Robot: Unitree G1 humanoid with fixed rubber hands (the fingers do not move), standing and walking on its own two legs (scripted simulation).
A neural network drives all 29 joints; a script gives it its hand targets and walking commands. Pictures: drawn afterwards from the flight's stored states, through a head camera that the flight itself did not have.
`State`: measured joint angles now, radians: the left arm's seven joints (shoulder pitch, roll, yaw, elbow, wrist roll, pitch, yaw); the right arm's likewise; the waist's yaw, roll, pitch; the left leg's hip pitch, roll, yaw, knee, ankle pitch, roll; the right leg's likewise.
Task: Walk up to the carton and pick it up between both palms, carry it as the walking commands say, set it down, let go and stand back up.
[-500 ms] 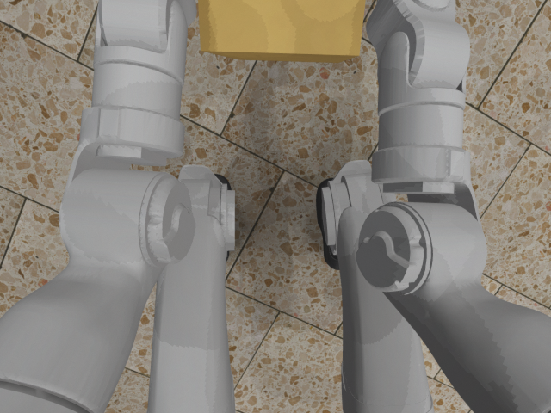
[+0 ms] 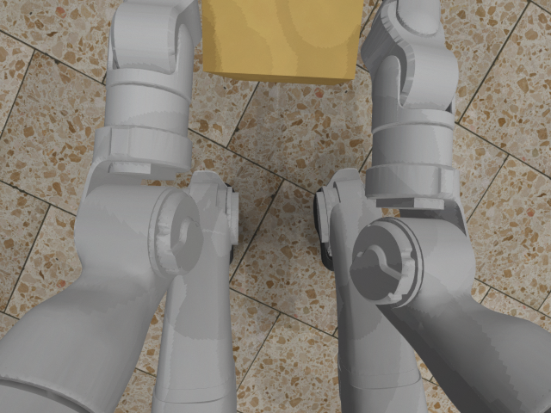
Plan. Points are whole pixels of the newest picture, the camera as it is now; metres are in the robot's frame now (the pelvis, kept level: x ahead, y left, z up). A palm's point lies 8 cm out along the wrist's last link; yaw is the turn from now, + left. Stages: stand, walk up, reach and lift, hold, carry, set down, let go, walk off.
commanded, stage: reach and lift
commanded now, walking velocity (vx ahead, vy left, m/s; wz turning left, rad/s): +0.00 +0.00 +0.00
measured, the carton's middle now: out of the picture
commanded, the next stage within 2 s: none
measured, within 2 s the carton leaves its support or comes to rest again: neither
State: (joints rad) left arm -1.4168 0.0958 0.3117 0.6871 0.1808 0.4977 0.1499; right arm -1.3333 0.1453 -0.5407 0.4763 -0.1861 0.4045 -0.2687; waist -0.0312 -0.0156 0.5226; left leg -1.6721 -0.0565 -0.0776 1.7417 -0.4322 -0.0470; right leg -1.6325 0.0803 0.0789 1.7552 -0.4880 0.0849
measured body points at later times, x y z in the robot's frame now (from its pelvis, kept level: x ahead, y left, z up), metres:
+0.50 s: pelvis +0.00 +0.00 +0.05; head +0.30 +0.01 +0.37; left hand +0.55 +0.11 -0.02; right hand +0.52 -0.12 -0.01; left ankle +0.16 +0.13 -0.47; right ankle +0.15 -0.14 -0.47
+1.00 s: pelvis +0.00 +0.01 +0.10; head +0.27 +0.01 +0.45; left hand +0.52 +0.11 +0.05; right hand +0.49 -0.12 +0.06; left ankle +0.16 +0.13 -0.47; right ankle +0.15 -0.14 -0.47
